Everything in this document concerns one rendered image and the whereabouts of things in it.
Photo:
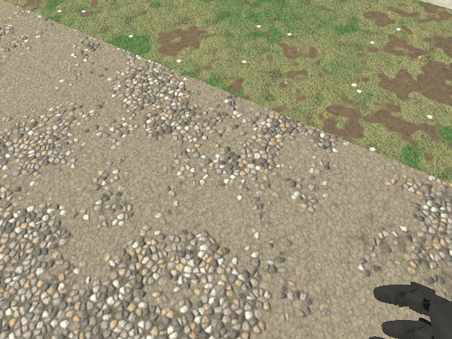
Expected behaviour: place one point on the right robot hand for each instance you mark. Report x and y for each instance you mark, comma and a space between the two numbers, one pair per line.
423, 300

